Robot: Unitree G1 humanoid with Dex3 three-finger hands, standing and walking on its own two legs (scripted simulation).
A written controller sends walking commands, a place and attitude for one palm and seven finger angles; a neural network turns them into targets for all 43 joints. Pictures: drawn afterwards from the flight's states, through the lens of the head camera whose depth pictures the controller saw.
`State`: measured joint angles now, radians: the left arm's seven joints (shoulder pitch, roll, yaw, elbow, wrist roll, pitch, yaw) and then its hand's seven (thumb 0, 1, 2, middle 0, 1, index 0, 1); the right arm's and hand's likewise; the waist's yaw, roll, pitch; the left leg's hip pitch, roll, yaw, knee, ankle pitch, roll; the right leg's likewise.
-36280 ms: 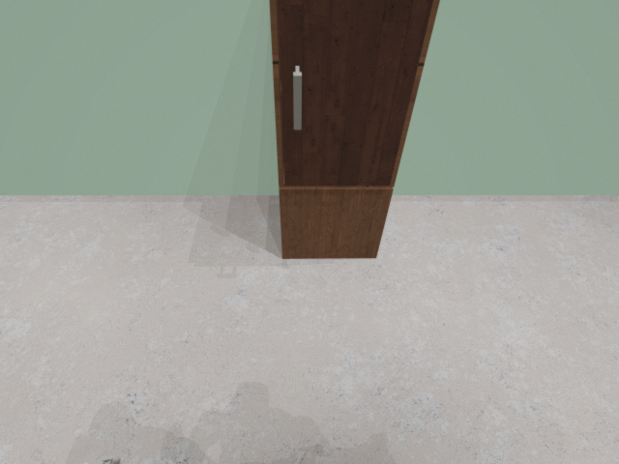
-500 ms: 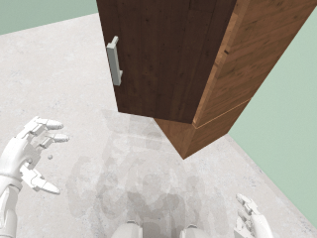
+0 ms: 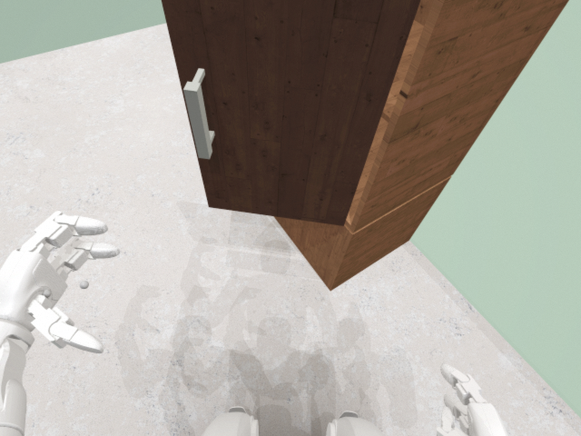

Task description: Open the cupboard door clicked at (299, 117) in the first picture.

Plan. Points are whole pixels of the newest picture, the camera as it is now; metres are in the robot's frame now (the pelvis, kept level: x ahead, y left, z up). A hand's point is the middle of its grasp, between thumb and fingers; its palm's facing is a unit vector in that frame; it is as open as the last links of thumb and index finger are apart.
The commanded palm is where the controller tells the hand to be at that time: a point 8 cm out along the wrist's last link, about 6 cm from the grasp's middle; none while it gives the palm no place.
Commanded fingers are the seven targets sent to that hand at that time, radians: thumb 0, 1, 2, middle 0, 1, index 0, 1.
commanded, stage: raise the hand with hooked fingers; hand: left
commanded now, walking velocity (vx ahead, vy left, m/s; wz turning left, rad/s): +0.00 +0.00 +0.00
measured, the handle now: (202, 116) +0.62 +0.19 +0.04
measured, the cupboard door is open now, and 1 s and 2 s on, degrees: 49 49 49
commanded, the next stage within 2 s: move the hooked fingers beside the handle in 0.06 s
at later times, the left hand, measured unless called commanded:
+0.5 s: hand (108, 243) +0.34 +0.26 +0.05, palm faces -0.11 -0.99 -0.03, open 14.0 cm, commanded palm +0.33 +0.31 +0.05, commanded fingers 0.00 -0.50 0.30 -0.30 -1.20 -0.30 -1.20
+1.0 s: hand (127, 192) +0.43 +0.26 +0.05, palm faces -0.09 -1.00 -0.01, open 14.0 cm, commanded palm +0.42 +0.31 +0.05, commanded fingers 0.00 -0.50 0.30 -0.30 -1.20 -0.30 -1.20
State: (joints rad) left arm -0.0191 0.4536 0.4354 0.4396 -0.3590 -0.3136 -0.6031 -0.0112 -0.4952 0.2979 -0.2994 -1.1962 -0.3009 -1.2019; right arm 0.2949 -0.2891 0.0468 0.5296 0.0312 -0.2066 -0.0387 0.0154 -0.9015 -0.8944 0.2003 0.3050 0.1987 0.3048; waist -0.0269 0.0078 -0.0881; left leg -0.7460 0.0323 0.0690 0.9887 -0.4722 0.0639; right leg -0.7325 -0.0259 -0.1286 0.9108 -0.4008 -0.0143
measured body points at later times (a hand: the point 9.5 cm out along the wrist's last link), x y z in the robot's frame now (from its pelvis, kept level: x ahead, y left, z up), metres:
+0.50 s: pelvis -0.01 -0.01 -0.01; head +0.08 +0.01 +0.44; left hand +0.34 +0.32 +0.06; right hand +0.14 -0.27 -0.09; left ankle +0.01 +0.07 -0.68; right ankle +0.03 -0.12 -0.68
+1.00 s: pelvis +0.00 -0.01 -0.01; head +0.12 +0.02 +0.42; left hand +0.43 +0.32 +0.05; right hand +0.05 -0.29 -0.11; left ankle +0.01 +0.07 -0.68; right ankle +0.03 -0.12 -0.68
